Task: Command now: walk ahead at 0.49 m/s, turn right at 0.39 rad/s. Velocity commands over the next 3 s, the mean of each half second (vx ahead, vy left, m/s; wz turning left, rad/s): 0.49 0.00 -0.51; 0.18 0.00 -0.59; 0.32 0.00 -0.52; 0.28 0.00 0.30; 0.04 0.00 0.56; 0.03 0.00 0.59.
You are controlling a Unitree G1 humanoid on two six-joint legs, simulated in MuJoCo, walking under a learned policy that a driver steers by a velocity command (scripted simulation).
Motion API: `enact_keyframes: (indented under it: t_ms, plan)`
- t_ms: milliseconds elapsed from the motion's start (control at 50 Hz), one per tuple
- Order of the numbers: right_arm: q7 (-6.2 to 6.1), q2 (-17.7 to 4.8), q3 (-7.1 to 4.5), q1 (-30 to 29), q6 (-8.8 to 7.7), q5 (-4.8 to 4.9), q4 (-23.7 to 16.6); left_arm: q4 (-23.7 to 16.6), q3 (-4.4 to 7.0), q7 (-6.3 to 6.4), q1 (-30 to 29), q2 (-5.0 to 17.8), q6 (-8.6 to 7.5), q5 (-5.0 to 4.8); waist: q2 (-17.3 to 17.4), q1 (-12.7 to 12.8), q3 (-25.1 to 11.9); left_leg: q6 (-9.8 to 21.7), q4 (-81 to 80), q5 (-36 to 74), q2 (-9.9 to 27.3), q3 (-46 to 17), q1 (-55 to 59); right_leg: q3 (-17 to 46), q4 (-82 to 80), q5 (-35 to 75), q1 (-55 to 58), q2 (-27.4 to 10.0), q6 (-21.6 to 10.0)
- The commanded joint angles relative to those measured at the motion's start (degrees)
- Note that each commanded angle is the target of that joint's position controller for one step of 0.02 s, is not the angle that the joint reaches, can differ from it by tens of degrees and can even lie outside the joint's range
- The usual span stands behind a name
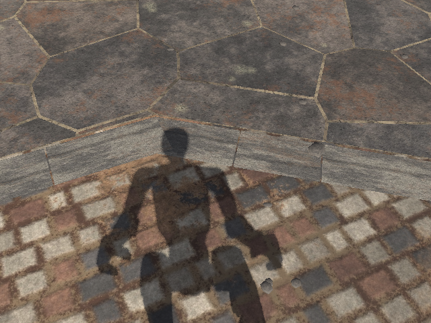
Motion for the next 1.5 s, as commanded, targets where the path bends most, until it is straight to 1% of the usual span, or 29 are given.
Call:
enact_keyframes:
  t_ms: [20, 200, 260, 300, 320, 340, 360, 380, 420, 440, 500, 580, 660, 720, 740, 760, 780, 800, 840, 900, 1000, 1100, 1160, 1180, 1200, 1220, 1260, 1320, 1500]
  plan:
    - [-0.58, -6.7, -1.89, -3.2, -1.62, -0.33, -2.5, -3.1, 0.51, -0.04, 1.4, 1.5, 0.32, 0.30, 6.1, 1.8, 1.1, 7.6, -12.0, 12.1, 16.1, -7.9, 0.7, 3.8, -4.3, 7.9, -4.9, -2.0, 0.8]
    - [-1.81, -10.6, -3.10, 2.9, 1.10, 1.32, 1.7, -10.6, -0.81, -3.50, -14.3, 0.0, -0.60, 0.59, 3.8, -3.5, 5.0, 5.3, -8.8, 21.9, 18.1, 2.4, 13.6, -5.1, -26.5, 13.3, -7.1, 0.4, -2.4]
    - [-2.43, -12.8, -3.60, 2.1, 2.65, 1.72, 1.6, -12.3, 0.30, -4.12, -12.2, 2.1, -0.26, 0.43, 7.0, -0.6, 0.5, 3.6, 1.2, 47.9, 18.3, 4.6, 17.3, -10.0, -27.2, 4.7, 0.4, 5.3, -5.4]
    - [-2.93, -13.9, -3.66, 0.7, 3.53, 2.09, 1.0, -10.1, 2.86, -3.47, 0.2, 6.6, 0.12, 0.17, 8.1, 6.8, -6.8, 1.6, 19.1, 56.1, 16.6, 6.0, 13.2, -11.2, -29.6, 3.0, 17.9, 9.8, -8.8]
    - [-3.23, -12.8, -3.05, 0.4, 3.13, 1.73, 0.3, -8.0, 4.82, -2.35, 9.8, 10.6, 0.73, 0.28, 4.8, 11.6, -11.8, -0.8, 34.9, 42.4, 14.3, 6.0, 0.8, -4.1, -32.5, 5.1, 35.5, 7.1, -11.7]
    - [-2.07, -3.4, -0.17, 6.6, 1.56, -0.71, -2.7, -8.1, 5.78, -1.62, 9.4, 16.9, 0.64, -0.05, -11.2, 4.3, -16.2, -5.0, 56.6, -17.8, 2.7, 2.3, -27.2, 27.3, -34.3, 0.1, 57.0, -8.8, -22.4]
    - [-1.16, -6.7, -0.15, 2.0, -1.00, 1.16, -3.6, -9.9, 4.60, -1.74, 11.2, 13.3, -0.25, 0.51, -5.1, 7.9, -25.4, -4.6, 64.3, -24.7, -0.6, -12.3, -34.6, 45.7, -44.2, -8.0, 61.8, -14.0, -26.6]
    - [-0.62, -10.0, -1.04, -4.8, -2.27, 3.47, -5.5, -9.4, 3.68, -1.87, 9.3, 9.9, -0.94, 1.03, -1.8, 9.2, -17.0, -3.2, 62.9, -19.0, 2.7, -14.0, -39.2, 37.2, -46.6, -5.3, 56.5, -12.3, -22.7]
    - [-1.25, -9.4, -0.89, -5.9, -2.89, 1.59, -5.3, -10.4, 2.56, -1.78, 1.6, 6.2, -1.41, 0.66, 4.1, 3.7, -6.7, -2.8, 52.0, -11.3, 7.1, -13.0, -34.5, 24.0, -47.2, 6.0, 39.0, -7.4, -18.8]
    - [-1.34, -10.0, -1.34, -4.6, -2.32, 0.72, -5.0, -11.5, 2.04, -1.49, -0.7, 4.9, -1.51, 1.42, 2.9, 1.6, -5.4, -3.4, 49.4, -9.3, 8.3, -13.4, -30.1, 20.4, -48.3, 11.6, 33.2, -5.7, -18.3]
    - [-1.52, -8.5, -1.19, -3.8, -0.36, -0.24, -5.1, -11.7, 2.35, -0.65, -2.1, 6.3, -1.61, 1.59, 2.4, -0.5, -2.9, -6.5, 42.7, -7.3, 8.0, -11.1, -25.6, 14.1, -49.4, 28.7, 23.7, -3.6, -18.1]
    - [-1.59, -5.0, 0.25, -10.4, 0.20, -0.56, -6.7, -10.3, 3.19, 1.10, -0.2, 8.5, 0.11, 0.85, -0.5, 1.7, -3.7, -8.4, 24.2, 7.8, 2.8, -8.1, -18.5, 5.3, -45.0, 36.0, 17.1, 3.4, -12.6]
    - [-0.64, -6.6, -0.26, -15.3, 0.40, 0.64, -8.0, -9.1, 3.22, 1.89, 3.1, 8.0, 2.02, 0.38, -2.9, 3.9, -5.9, -7.7, 13.2, 13.4, -0.4, -10.4, -15.5, 11.7, -40.4, 24.3, 21.5, 2.3, -9.7]
    - [-0.44, -9.2, -1.59, -11.9, -0.21, 0.20, -7.3, -10.3, 2.99, 2.36, 0.4, 6.7, 2.44, 0.68, -4.5, 1.0, -6.6, -5.1, 8.2, 11.4, 0.5, -12.5, -12.9, 17.7, -32.7, 20.8, 25.7, 1.5, -7.8]
    - [-0.71, -9.8, -1.90, -9.1, -0.69, -0.41, -6.8, -11.1, 2.60, 2.30, -0.8, 5.4, 2.34, 0.70, -3.7, -0.7, -8.0, -3.4, 4.2, 18.1, 2.4, -12.1, -7.3, 16.9, -27.4, 18.8, 24.9, 4.0, -5.8]
    - [-1.29, -12.8, -2.40, -5.2, -0.81, -1.56, -7.0, -12.6, 1.47, 2.20, 0.0, 2.1, 2.07, 1.66, 3.3, -1.4, -14.7, 0.6, 6.6, 35.1, 12.7, -20.3, 5.6, 12.8, -14.1, 4.7, 19.1, 8.1, -3.0]
    - [-1.48, -13.9, -2.22, -4.7, 0.18, -2.87, -7.3, -11.9, 0.64, 1.88, 12.1, -0.5, 1.82, 1.41, 17.9, 3.8, -21.3, 12.4, 8.3, 51.4, 28.1, -38.8, 21.0, 8.1, 1.2, -32.2, 4.9, 15.7, 0.5]
    - [-1.36, -12.3, -2.48, -4.9, 1.28, -0.51, -7.1, -10.4, 1.61, 1.48, 15.5, 6.3, 2.20, 0.78, 17.2, 3.8, -23.7, 15.1, 6.3, 34.7, 30.6, -46.2, 19.3, 7.4, 9.3, -28.5, 1.2, 10.4, 2.2]
    - [-1.98, -6.7, -0.77, -9.3, 3.00, -0.35, -8.6, -10.9, 3.15, 2.18, 5.1, 10.1, 4.44, 0.22, 8.0, 1.0, -13.0, 9.9, 3.5, 16.2, 22.0, -31.1, 8.9, 3.8, 12.0, -19.6, -1.8, 6.8, 4.7]
    - [-2.51, -7.8, -0.86, -12.8, 4.23, -0.97, -8.0, -12.3, 2.59, 2.47, 3.3, 6.2, 6.32, 0.40, 10.6, 2.5, -5.5, 8.3, -1.8, 10.1, 15.6, -19.1, -5.3, -0.1, 6.0, -14.1, 3.9, 5.0, 5.1]
    - [-2.92, -9.3, -1.85, -12.5, 4.70, -0.34, -6.5, -14.2, 1.53, 1.93, 0.3, 3.5, 5.78, 1.16, 10.7, 1.0, -8.8, 11.1, -2.5, 14.9, 18.5, -13.7, -1.8, -2.2, -6.6, -10.5, 7.6, 2.4, 4.5]
    - [-1.89, -12.8, -3.27, -12.4, 4.83, 1.82, -5.3, -14.1, 1.93, -0.05, 0.5, 5.0, 5.35, 0.94, 12.3, 1.3, -7.5, 8.6, -7.4, -12.2, 19.7, -12.0, -6.1, -6.7, -19.1, -9.0, 15.8, 2.8, 0.1]
    - [-1.59, -11.9, -3.15, -13.0, 4.91, 2.89, -4.2, -10.4, 2.48, -0.68, 6.4, 4.6, 4.84, 0.89, 9.7, 4.6, -6.4, 4.8, -3.3, -21.0, 18.0, -8.0, -10.6, -10.3, -31.8, -5.4, 26.5, 5.3, -3.7]
    - [-1.50, -9.3, -2.56, -12.9, 4.98, 2.51, -3.9, -8.0, 2.99, -0.44, 11.1, 5.1, 4.64, 0.71, 6.1, 6.0, -5.6, 2.2, 4.4, -23.7, 14.9, -4.2, -15.1, -8.5, -35.8, -8.2, 32.2, 5.9, -5.5]
    - [-0.72, -4.6, -1.22, -14.6, 4.83, 1.48, -4.7, -6.8, 3.95, 0.36, 16.3, 8.4, 4.26, 0.44, -6.4, 7.5, -3.6, -2.6, 25.7, -23.8, 8.7, 2.4, -27.1, 9.7, -44.7, -18.9, 38.2, -5.0, -10.6]
    - [-0.55, -4.8, -1.36, -17.9, 3.61, 1.32, -8.3, -9.4, 4.87, 0.14, 14.0, 15.7, 2.85, 1.31, -12.3, 6.4, 0.9, -4.1, 37.0, -25.5, 0.9, -4.3, -44.6, 37.2, -53.0, -32.0, 36.9, -15.2, -19.9]
    - [0.15, -10.7, -2.95, -18.2, 1.17, 2.83, -8.0, -11.0, 2.99, 0.34, 7.3, 9.8, -0.10, 2.20, -6.9, 3.6, 3.8, -1.9, 40.0, -12.2, 5.2, -12.0, -46.2, 31.9, -56.3, -27.9, 34.5, -13.8, -17.6]
    - [0.20, -9.6, -2.99, -16.8, 0.14, 0.25, -5.1, -10.8, 1.71, 1.04, 6.8, 6.5, -0.57, 1.46, -4.4, 2.6, 1.3, -4.1, 34.2, 0.4, 5.6, -10.7, -38.9, 19.3, -54.2, -9.0, 34.1, -7.5, -12.8]
    - [2.33, -5.1, -0.31, -24.6, 0.30, 2.15, -5.9, -6.8, 1.98, 1.56, 13.9, 7.4, -0.85, 1.20, -4.8, 7.5, 3.9, -5.1, 14.7, 13.3, 4.1, -7.1, -30.5, 7.3, -53.7, 5.2, 34.1, -6.1, -10.7]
